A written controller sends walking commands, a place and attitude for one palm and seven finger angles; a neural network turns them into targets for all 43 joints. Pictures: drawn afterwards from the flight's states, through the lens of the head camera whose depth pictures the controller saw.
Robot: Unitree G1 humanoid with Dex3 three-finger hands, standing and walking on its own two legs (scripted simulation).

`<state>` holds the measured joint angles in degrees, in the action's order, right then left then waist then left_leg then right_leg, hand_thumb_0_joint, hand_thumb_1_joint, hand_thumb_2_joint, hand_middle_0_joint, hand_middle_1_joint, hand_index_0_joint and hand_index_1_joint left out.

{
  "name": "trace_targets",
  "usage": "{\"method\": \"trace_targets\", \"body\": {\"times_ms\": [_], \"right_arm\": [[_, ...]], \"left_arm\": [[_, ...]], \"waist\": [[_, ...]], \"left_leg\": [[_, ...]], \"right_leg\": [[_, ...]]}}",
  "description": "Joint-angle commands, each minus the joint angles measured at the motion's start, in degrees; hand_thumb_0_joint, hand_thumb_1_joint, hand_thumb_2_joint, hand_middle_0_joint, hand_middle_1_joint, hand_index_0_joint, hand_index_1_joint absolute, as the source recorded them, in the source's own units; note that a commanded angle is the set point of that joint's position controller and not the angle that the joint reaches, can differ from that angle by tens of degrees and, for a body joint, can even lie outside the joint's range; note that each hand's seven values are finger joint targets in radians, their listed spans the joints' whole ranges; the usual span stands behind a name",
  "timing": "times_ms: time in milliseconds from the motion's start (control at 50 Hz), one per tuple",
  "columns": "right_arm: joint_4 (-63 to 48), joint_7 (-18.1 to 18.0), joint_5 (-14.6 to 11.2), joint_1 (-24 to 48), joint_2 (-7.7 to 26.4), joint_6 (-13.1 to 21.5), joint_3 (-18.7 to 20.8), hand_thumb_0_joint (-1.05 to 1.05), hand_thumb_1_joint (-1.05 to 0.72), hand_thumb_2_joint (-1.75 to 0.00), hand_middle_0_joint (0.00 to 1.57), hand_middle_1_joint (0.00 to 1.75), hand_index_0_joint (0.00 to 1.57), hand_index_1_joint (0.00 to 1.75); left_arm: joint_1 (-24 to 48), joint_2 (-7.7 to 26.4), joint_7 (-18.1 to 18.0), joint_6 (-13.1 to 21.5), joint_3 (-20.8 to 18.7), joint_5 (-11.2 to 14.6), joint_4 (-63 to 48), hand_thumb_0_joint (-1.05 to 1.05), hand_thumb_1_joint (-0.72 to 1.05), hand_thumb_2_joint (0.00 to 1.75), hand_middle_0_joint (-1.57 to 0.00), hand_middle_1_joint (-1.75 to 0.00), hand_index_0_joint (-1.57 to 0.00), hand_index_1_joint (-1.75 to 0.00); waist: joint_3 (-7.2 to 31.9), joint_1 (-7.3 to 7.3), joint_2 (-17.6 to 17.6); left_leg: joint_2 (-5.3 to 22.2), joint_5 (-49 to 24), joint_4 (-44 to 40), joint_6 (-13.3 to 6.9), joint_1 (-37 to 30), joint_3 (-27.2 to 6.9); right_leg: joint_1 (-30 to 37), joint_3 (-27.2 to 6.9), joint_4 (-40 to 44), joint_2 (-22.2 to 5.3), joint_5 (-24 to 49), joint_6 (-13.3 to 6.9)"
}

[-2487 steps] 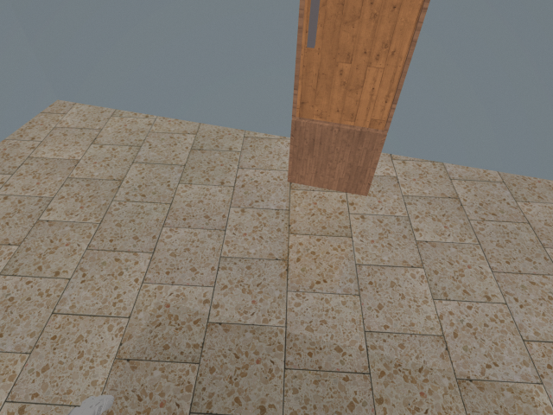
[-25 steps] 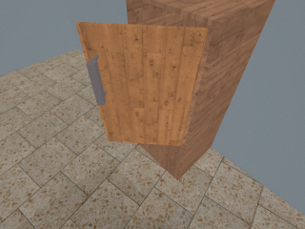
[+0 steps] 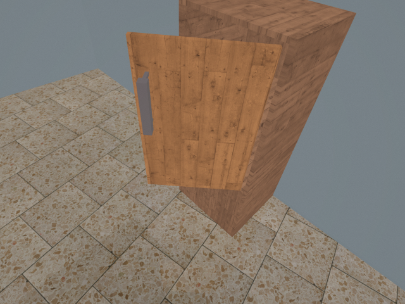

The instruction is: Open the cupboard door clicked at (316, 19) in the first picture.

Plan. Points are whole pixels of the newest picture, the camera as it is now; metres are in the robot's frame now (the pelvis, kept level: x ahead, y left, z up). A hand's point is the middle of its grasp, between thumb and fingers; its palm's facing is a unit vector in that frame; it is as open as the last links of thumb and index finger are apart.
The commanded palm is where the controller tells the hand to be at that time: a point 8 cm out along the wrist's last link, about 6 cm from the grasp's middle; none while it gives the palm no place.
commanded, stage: come to a stop and stand still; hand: left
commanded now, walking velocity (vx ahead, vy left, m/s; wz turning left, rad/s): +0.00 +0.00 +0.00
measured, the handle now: (147, 104) +0.61 +0.20 +0.07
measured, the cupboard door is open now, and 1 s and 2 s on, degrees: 42 42 42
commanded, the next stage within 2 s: none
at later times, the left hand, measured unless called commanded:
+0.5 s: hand out of the picture -0.12 +0.17 -0.18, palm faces +0.09 -0.99 -0.12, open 7.4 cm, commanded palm none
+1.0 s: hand out of the picture -0.17 +0.30 -0.20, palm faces +0.02 -0.98 -0.21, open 7.4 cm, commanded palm none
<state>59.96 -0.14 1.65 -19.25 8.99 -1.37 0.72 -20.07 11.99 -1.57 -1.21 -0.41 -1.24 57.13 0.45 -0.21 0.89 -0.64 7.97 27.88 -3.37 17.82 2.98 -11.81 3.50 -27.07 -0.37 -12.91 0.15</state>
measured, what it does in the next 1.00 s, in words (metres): walks backwards: right foot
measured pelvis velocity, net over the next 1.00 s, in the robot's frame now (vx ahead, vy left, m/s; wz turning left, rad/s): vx -0.14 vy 0.11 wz -0.02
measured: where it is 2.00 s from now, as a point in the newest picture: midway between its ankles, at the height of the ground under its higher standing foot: outside the picture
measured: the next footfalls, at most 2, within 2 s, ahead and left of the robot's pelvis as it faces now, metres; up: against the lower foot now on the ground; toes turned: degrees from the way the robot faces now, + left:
right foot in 0.86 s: -0.11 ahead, -0.01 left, +0.00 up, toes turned -9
left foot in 1.06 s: -0.12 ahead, +0.26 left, +0.00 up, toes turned +0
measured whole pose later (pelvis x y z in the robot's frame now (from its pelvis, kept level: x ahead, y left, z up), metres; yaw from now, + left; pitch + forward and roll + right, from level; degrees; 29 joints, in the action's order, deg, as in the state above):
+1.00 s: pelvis -0.14 +0.11 -0.01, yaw -1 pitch -3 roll -2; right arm 54.1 -0.6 1.4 -17.6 7.2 -2.6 4.1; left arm -24.1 11.8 -3.0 -3.4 -3.1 -2.1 60.1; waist 1.8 -1.3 2.7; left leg 1.7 24.4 58.7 1.2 23.3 0.2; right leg -10.9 7.4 -33.3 -1.1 -19.3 -1.9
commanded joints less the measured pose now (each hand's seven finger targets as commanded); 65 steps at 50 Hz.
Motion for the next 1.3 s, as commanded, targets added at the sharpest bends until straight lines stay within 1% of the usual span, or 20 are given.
{"method": "trace_targets", "body": {"times_ms": [0,320,540,600,640,720,760,780,800,820,860,880,920,960,1000,1040,1060,1080,1140,1280], "right_arm": [[-2.96,-0.74,-0.50,0.53,7.65,1.33,1.76,0.00,-0.90,-0.90,0.20,0.30,0.20,0.30],[-0.88,-1.02,-0.98,0.31,4.99,0.37,2.66,0.00,-0.90,-0.90,0.20,0.30,0.20,0.30],[0.78,-1.38,-0.75,-6.60,3.18,-0.79,3.64,0.00,-0.90,-0.90,0.20,0.30,0.20,0.30],[0.97,-1.52,-0.40,-10.27,4.09,-0.06,4.02,0.00,-0.90,-0.90,0.20,0.30,0.20,0.30],[-1.87,-2.01,0.00,-4.19,8.59,1.02,4.09,0.00,-0.90,-0.90,0.20,0.30,0.20,0.30],[-7.84,-1.89,-0.05,15.21,9.40,0.29,3.91,0.00,-0.90,-0.90,0.20,0.30,0.20,0.30],[-7.75,-2.21,0.77,19.65,9.70,-0.74,4.55,0.00,-0.90,-0.90,0.20,0.30,0.20,0.30],[-6.58,-2.48,0.66,18.16,8.72,-1.78,5.12,0.00,-0.90,-0.90,0.20,0.30,0.20,0.30],[-4.65,-3.33,-1.38,12.31,2.77,-3.74,5.06,0.00,-0.90,-0.90,0.20,0.30,0.20,0.30],[-5.27,-3.74,-1.03,-1.32,0.38,-4.96,6.01,0.00,-0.90,-0.90,0.20,0.30,0.20,0.30],[-4.96,-1.61,-0.60,-14.73,3.82,-5.68,5.39,0.00,-0.90,-0.90,0.20,0.30,0.20,0.30],[-4.61,-0.69,-0.47,-14.62,5.22,-3.50,4.67,0.00,-0.90,-0.90,0.20,0.30,0.20,0.30],[-7.87,-0.33,-0.44,0.47,3.90,-0.91,4.27,0.00,-0.90,-0.90,0.20,0.30,0.20,0.30],[-7.45,-0.41,-0.20,1.73,0.63,0.97,3.33,0.00,-0.90,-0.90,0.20,0.30,0.20,0.30],[-3.81,-0.95,0.18,-7.46,1.31,2.08,2.65,0.00,-0.90,-0.90,0.20,0.30,0.20,0.30],[-3.73,-2.58,0.79,-13.77,11.16,2.69,4.49,0.00,-0.90,-0.90,0.20,0.30,0.20,0.30],[-4.72,-2.98,1.01,-11.25,14.46,2.55,4.87,0.00,-0.90,-0.90,0.20,0.30,0.20,0.30],[-3.96,-3.21,0.86,-8.05,12.14,3.06,4.09,0.00,-0.90,-0.90,0.20,0.30,0.20,0.30],[-3.92,-3.41,0.33,-2.08,8.49,4.41,2.88,0.00,-0.90,-0.90,0.20,0.30,0.20,0.30],[0.62,-3.37,0.22,-11.04,7.51,4.64,3.49,0.00,-0.90,-0.90,0.20,0.30,0.20,0.30]], "left_arm": [[-5.36,2.71,-0.56,0.87,-1.01,-0.34,-1.45,0.00,0.90,0.90,-0.20,-0.30,-0.20,-0.30],[-13.71,-0.76,-1.01,1.09,-1.16,-0.76,3.36,0.00,0.90,0.90,-0.20,-0.30,-0.20,-0.30],[-1.48,3.06,-1.29,0.20,-3.05,-0.56,0.53,0.00,0.90,0.90,-0.20,-0.30,-0.20,-0.30],[4.22,3.41,-1.31,-0.24,-3.75,-0.46,-1.71,0.00,0.90,0.90,-0.20,-0.30,-0.20,-0.30],[-3.25,0.55,-1.22,-1.40,-4.08,0.18,-0.48,0.00,0.90,0.90,-0.20,-0.30,-0.20,-0.30],[-27.69,0.64,-0.96,-4.01,-6.23,-0.80,5.86,0.00,0.90,0.90,-0.20,-0.30,-0.20,-0.30],[-38.42,2.05,-1.21,-4.03,-7.05,0.05,7.98,0.00,0.90,0.90,-0.20,-0.30,-0.20,-0.30],[-41.19,2.00,-1.41,-4.01,-7.14,0.38,8.27,0.00,0.90,0.90,-0.20,-0.30,-0.20,-0.30],[-31.37,1.09,-1.76,-3.77,-4.28,0.75,6.22,0.00,0.90,0.90,-0.20,-0.30,-0.20,-0.30],[-3.14,-2.59,-2.30,-2.78,-0.30,-0.41,-2.82,0.00,0.90,0.90,-0.20,-0.30,-0.20,-0.30],[26.91,8.98,-3.33,-0.66,-4.10,-1.08,-13.59,0.00,0.90,0.90,-0.20,-0.30,-0.20,-0.30],[24.41,8.31,-2.54,1.37,-4.12,-0.96,-13.49,0.00,0.90,0.90,-0.20,-0.30,-0.20,-0.30],[6.18,4.56,-2.37,2.40,-3.38,-1.06,-6.89,0.00,0.90,0.90,-0.20,-0.30,-0.20,-0.30],[-1.92,7.24,-1.11,1.21,-4.07,-1.53,-2.46,0.00,0.90,0.90,-0.20,-0.30,-0.20,-0.30],[-1.02,6.01,0.70,0.26,-4.18,-0.62,-2.14,0.00,0.90,0.90,-0.20,-0.30,-0.20,-0.30],[1.73,1.40,2.15,0.05,-3.44,-0.80,-6.77,0.00,0.90,0.90,-0.20,-0.30,-0.20,-0.30],[7.27,3.34,2.93,-0.19,-4.19,-0.95,-9.34,0.00,0.90,0.90,-0.20,-0.30,-0.20,-0.30],[8.96,3.61,3.04,-0.83,-4.59,-1.46,-8.81,0.00,0.90,0.90,-0.20,-0.30,-0.20,-0.30],[3.00,3.07,3.59,-0.31,-4.81,-1.00,-5.58,0.00,0.90,0.90,-0.20,-0.30,-0.20,-0.30],[10.11,1.21,3.93,-0.38,-3.68,-0.87,-6.80,0.00,0.90,0.90,-0.20,-0.30,-0.20,-0.30]], "waist": [[-5.39,1.18,-4.13],[-6.62,0.92,0.08],[-5.78,-4.71,6.31],[-8.16,-6.14,-1.41],[-8.15,-0.82,-19.51],[-2.65,11.78,-15.05],[-5.33,15.39,-15.26],[-9.24,16.16,-7.10],[-12.39,10.78,20.91],[-13.19,-5.13,19.49],[-6.81,-18.79,10.00],[-4.53,-16.41,6.17],[-11.28,-3.68,0.44],[-11.37,0.67,0.69],[-10.58,-1.37,-4.60],[-11.05,-4.18,-17.97],[-12.59,-3.56,-8.12],[-11.84,-2.03,-5.36],[-7.05,1.44,-7.69],[-5.26,-2.78,-6.30]], "left_leg": [[7.87,24.49,-15.33,0.40,6.19,-12.34],[4.96,22.54,-13.20,1.79,2.46,-8.83],[0.21,14.23,12.52,3.41,-13.18,-2.74],[4.37,22.22,5.59,2.37,-11.14,-10.54],[16.57,46.50,-26.08,2.23,17.36,-30.35],[6.49,26.73,-32.99,14.76,27.86,-8.45],[2.84,17.65,-30.53,19.20,24.68,-1.82],[-0.63,17.92,-15.96,21.66,23.61,-0.36],[-7.98,24.52,31.03,16.72,14.82,2.51],[-5.08,25.37,62.64,8.02,12.91,-12.73],[-0.84,12.44,74.16,4.94,1.31,-10.83],[2.28,11.39,59.53,5.29,3.33,-8.33],[5.80,17.00,29.50,4.51,7.91,-5.02],[2.98,22.04,7.52,3.66,1.89,1.72],[1.49,16.18,-5.53,3.20,-8.84,2.63],[25.12,35.20,-19.80,-4.56,-10.29,-35.29],[29.45,41.95,-24.38,-7.36,-3.75,-39.35],[25.50,36.06,-25.04,-2.58,-1.75,-36.80],[18.02,23.13,-21.17,-1.01,-2.72,-21.36],[17.84,11.28,-18.25,-4.69,-11.96,-14.74]], "right_leg": [[-1.07,-3.79,3.90,-2.83,-8.87,-1.02],[-6.46,-7.16,6.35,-3.19,-13.15,-1.70],[-29.87,-12.55,12.87,-8.82,-27.04,-4.93],[-33.69,-9.63,0.74,-5.18,-22.83,-3.69],[-10.34,-3.36,-30.23,5.05,-12.92,-0.06],[9.08,4.94,-46.38,7.87,-9.26,0.56],[19.17,11.22,-19.92,8.17,-17.84,-0.88],[20.97,8.57,3.99,3.77,-23.47,-4.48],[0.88,-4.25,19.99,-9.12,-18.63,-10.35],[-26.05,-10.57,13.49,-14.45,-13.09,-11.98],[-35.29,-14.42,21.26,-22.15,-18.53,-13.26],[-28.40,-13.67,20.56,-17.40,-22.91,-9.24],[-12.30,-14.58,14.17,-15.67,-15.49,-10.44],[-7.44,-11.60,6.78,-13.40,-17.27,-10.26],[-12.82,-4.23,-5.37,-5.73,-23.86,-5.80],[-32.62,-1.77,-32.55,0.22,-18.07,-0.98],[-33.95,-8.09,-38.00,-3.19,-12.40,-1.60],[-32.89,-10.04,-40.27,-2.99,-6.13,-1.25],[-28.24,-9.05,-42.24,-2.66,2.14,-0.39],[-32.30,-5.28,-35.41,-4.46,3.45,1.93]]}}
